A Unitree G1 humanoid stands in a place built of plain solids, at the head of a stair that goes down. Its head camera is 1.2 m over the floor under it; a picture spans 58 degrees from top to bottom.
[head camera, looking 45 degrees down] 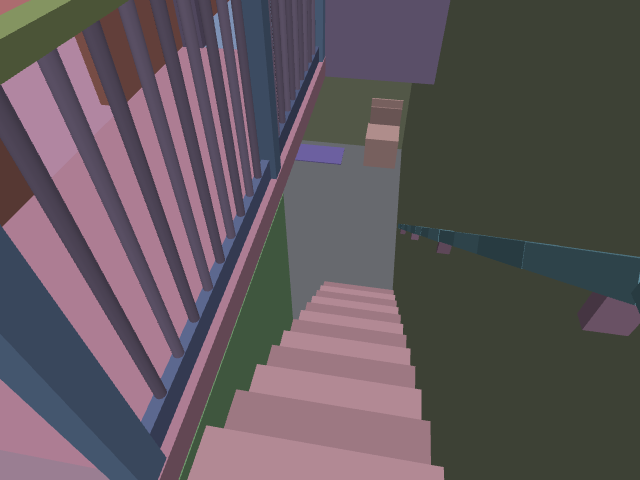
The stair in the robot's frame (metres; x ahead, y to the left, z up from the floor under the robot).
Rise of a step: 0.20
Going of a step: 0.22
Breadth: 0.75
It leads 10 degrees to the right of straight ahead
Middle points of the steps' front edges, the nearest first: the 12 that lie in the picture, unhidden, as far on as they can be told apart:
0.50 0.00 -0.20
0.72 -0.04 -0.40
0.94 -0.08 -0.61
1.16 -0.12 -0.81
1.38 -0.15 -1.01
1.60 -0.19 -1.21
1.83 -0.23 -1.41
2.05 -0.26 -1.62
2.27 -0.30 -1.82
2.49 -0.34 -2.02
2.71 -0.38 -2.22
2.93 -0.41 -2.42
